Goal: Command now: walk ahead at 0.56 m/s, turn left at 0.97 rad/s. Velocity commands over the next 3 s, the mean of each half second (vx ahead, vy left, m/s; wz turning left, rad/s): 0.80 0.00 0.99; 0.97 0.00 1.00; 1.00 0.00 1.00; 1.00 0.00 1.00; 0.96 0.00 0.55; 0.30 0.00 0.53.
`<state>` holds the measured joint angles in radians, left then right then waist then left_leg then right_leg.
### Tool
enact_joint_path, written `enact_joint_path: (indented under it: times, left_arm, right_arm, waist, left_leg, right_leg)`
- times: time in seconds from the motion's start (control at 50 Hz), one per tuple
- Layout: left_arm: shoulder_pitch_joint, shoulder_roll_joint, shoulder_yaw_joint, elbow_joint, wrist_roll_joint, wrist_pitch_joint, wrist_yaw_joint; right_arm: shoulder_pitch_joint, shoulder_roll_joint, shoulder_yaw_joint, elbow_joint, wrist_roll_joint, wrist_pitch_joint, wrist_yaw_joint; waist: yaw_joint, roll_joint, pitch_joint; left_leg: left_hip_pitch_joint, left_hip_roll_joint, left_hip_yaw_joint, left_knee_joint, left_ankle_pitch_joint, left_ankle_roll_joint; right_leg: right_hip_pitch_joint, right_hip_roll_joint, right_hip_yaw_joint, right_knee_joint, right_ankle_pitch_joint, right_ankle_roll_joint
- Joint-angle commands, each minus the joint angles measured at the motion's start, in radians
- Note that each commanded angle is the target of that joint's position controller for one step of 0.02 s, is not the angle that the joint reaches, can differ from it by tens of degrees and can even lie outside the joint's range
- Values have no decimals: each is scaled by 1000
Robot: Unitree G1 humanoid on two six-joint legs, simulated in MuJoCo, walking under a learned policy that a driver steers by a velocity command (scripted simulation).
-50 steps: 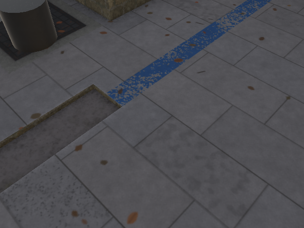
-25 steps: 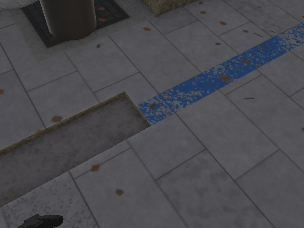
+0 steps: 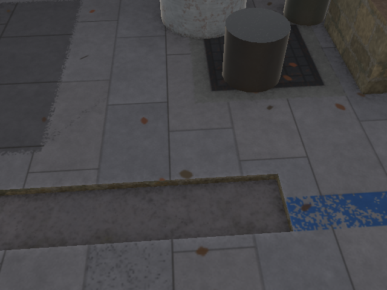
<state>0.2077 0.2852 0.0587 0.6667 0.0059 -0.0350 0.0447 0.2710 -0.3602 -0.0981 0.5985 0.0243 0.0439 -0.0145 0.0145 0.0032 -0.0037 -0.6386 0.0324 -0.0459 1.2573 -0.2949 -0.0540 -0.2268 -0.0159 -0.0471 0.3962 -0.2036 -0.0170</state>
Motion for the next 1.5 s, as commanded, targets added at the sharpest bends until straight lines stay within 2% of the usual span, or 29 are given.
enact_joint_path:
  times: [0.02, 0.04, 0.06, 0.14, 0.26, 0.32, 0.34, 0.36, 0.38, 0.4, 0.48, 0.68, 0.72, 0.76, 0.78, 0.8, 0.84, 0.92, 1.06, 1.16, 1.18, 1.2, 1.22, 1.24, 1.26, 1.34, 1.4, 1.48, 1.5]
  left_arm:
    - [60, 170, 50, -35, 4, -32, -7]
    - [66, 176, 53, -29, 6, -37, -11]
    - [138, 192, 52, 0, 50, -26, -30]
    - [118, 201, 59, 12, 34, -34, -43]
    - [196, 225, 66, 65, 45, -14, -31]
    - [183, 256, 63, 81, 27, 3, -39]
    - [173, 253, 53, 66, 25, 4, -46]
    - [142, 103, 12, -23, 43, -2, -64]
    - [-58, 128, 14, -122, 57, -20, -73]
    - [-139, 167, 17, -154, 53, -29, -75]
    - [43, 163, 0, -68, 68, -14, -77]
    - [-232, 121, -21, -140, 18, -7, -84]
    - [-65, 167, 1, -95, 12, -14, -60]
    - [346, 252, 46, 1, 5, -13, -11]
    - [365, 326, 62, 1, 74, -34, -10]
    - [234, 278, 65, -33, 62, -32, -27]
    - [63, 153, 39, -36, 51, -30, -28]
    - [138, 90, 15, 82, 29, -65, -42]
    - [9, 167, 29, 119, 9, -117, -45]
    - [68, 245, 37, 85, -9, -75, -48]
    - [35, 249, 41, 73, -1, -47, -52]
    - [5, 151, 19, 60, 33, -32, -66]
    - [92, 75, -12, -33, 51, -37, -56]
    - [67, 107, -23, -100, 45, -55, -50]
    - [-27, 143, -25, -101, 53, -73, -48]
    - [-110, 147, -30, -119, 80, -16, -46]
    - [-132, 85, -56, -154, 32, -24, -65]
    - [451, 195, 21, 27, 39, -10, -36]
    - [551, 301, 44, 35, 51, -20, -10]
  right_arm:
    - [-118, -53, -7, -117, 5, -37, 6]
    - [-124, -49, -5, -120, 7, -39, 7]
    - [-189, -38, 7, -128, -106, -13, 63]
    - [-198, -34, 6, -123, -61, 0, 118]
    - [-342, -26, 31, -152, -65, -12, 133]
    - [-90, -52, 16, -61, -64, -26, 97]
    - [185, -96, -15, 43, -59, -34, 74]
    - [213, -239, -45, 47, -43, -33, 55]
    - [203, -288, -48, 0, -20, -39, 39]
    - [204, -253, -40, 31, -40, -41, 31]
    - [70, -133, 4, 32, -43, -72, 15]
    - [120, -168, -12, 141, -15, -135, 23]
    - [85, -198, -23, 149, -18, -132, 15]
    - [-37, -210, -29, 136, -47, -132, 23]
    - [158, 14, 26, 107, 12, -126, 31]
    - [132, -7, 52, 90, 4, -121, 18]
    - [4, -116, 28, 126, -45, -94, 30]
    - [-165, -13, 53, 49, -68, -43, 89]
    - [-255, -32, 65, -3, -62, -48, 138]
    - [-14, -128, 13, 116, -59, -45, 79]
    - [170, -134, -2, 167, -75, -54, 59]
    - [202, -170, -17, 197, -53, -56, 32]
    - [162, -251, -14, 162, -54, -61, 31]
    - [231, -305, -47, 135, -56, -58, 24]
    - [207, -251, -40, 141, -58, -62, 4]
    - [58, -151, 3, 135, -47, -115, -16]
    - [-52, -174, -19, 113, -57, -144, 8]
    - [-118, -201, -31, 116, -32, -152, 34]
    - [-141, -38, 7, 71, -33, -164, 36]
  waist:
    - [59, -143, 12]
    - [58, -143, 21]
    - [63, 9, 33]
    - [33, -156, 70]
    - [69, -159, 139]
    - [-76, -103, 9]
    - [-209, 11, -166]
    - [-174, 327, -163]
    - [-207, 292, -177]
    - [-202, 162, -83]
    - [-14, 84, 34]
    - [-38, 39, 71]
    - [40, 53, -42]
    - [276, 50, -201]
    - [144, -361, -374]
    - [92, -433, -401]
    - [55, -127, -114]
    - [17, -84, 74]
    - [-107, -29, 97]
    - [-192, 27, -15]
    - [-286, 101, -26]
    - [-244, 241, 65]
    - [-92, 244, 10]
    - [-150, 226, -180]
    - [-135, 82, -78]
    - [13, -55, 107]
    - [50, -58, 100]
    - [331, -147, -216]
    - [326, -363, -288]
  left_leg:
    - [-267, 72, 4, -2, 40, -6]
    - [-272, 84, -1, -18, 56, -7]
    - [-211, 26, 6, -44, 70, 19]
    - [-198, 61, 15, -161, 126, 48]
    - [-49, 61, 141, -443, -71, 148]
    - [360, -111, 254, -563, -131, 216]
    - [744, -183, 214, -602, -126, 244]
    - [946, 116, -309, -817, -481, 315]
    - [941, 196, -757, -1021, -553, 378]
    - [948, 222, -676, -1010, -317, 371]
    - [562, 95, -419, -1024, -114, 353]
    - [477, 26, -329, -1076, 605, 287]
    - [551, 0, -327, -851, 908, 220]
    - [404, -44, -306, -339, 933, 187]
    - [38, -195, -210, 141, 155, 138]
    - [-23, -157, -124, 185, -137, 171]
    - [-14, -39, -75, 67, 5, 176]
    - [-76, 54, -40, -30, 9, 174]
    - [191, 21, 114, -519, 529, 215]
    - [573, -151, 217, -587, 276, 261]
    - [798, -139, 148, -700, 241, 325]
    - [857, -58, -3, -658, 368, 369]
    - [972, 86, -372, -583, 711, 480]
    - [1081, 240, -724, -825, 227, 606]
    - [955, 243, -838, -975, -55, 564]
    - [378, 144, -671, -1000, 10, 476]
    - [29, -3, -441, -1076, 73, 398]
    - [2, -153, -235, -426, 625, 250]
    - [-45, -247, -174, -1, 85, 201]
  right_leg:
    - [206, -270, 269, -251, -425, -119]
    - [205, -283, 252, -262, -412, -124]
    - [127, -302, 204, -275, -418, -115]
    - [139, -337, 72, -298, -389, -78]
    - [201, -354, -138, -285, -297, -47]
    - [151, -325, -276, 137, 499, -45]
    - [-29, -279, -306, 528, 628, -24]
    - [-470, -145, -273, 866, -190, 43]
    - [-707, -25, -10, 1030, -339, 74]
    - [-809, -68, 62, 1049, -250, 60]
    - [-545, -146, 77, 819, -139, 61]
    - [-177, -2, 38, 219, 332, 35]
    - [60, 37, 74, 186, 267, 10]
    - [461, -3, 58, 214, 72, 9]
    - [787, -347, 545, 95, -427, -101]
    - [668, -421, 837, -121, -703, -81]
    - [345, -352, 594, -153, -476, -84]
    - [161, -303, 245, -224, -122, -63]
    - [79, -198, -190, -328, 244, -2]
    - [96, -223, -213, 313, 958, -7]
    - [-93, -168, -212, 703, 723, 6]
    - [-373, 3, -208, 1089, -197, 26]
    - [-635, 9, -56, 1284, -395, 61]
    - [-744, 10, 128, 1270, -389, 69]
    - [-788, -40, 174, 1148, -347, 62]
    - [-594, -131, 198, 945, -404, 91]
    - [-129, -94, 73, 562, -65, 75]
    - [554, 24, -7, 344, -112, 34]
    - [570, -255, 390, 90, -510, 4]
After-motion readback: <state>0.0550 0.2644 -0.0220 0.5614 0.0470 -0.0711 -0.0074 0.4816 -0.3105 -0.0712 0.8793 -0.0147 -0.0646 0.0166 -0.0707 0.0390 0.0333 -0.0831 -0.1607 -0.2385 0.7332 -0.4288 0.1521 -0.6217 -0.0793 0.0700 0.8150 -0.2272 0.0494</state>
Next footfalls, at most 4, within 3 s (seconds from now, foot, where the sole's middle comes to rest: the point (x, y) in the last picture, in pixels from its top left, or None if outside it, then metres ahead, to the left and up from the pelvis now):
0.34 left None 0.21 0.23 -0.78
0.76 right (115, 240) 0.69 0.34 -0.78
1.20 left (10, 228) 0.75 0.77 -0.82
1.48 right None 1.07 1.04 -0.78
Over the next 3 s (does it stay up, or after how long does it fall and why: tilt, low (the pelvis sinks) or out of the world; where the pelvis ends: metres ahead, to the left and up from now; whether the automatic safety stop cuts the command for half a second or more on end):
stays up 0.53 1.98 0.00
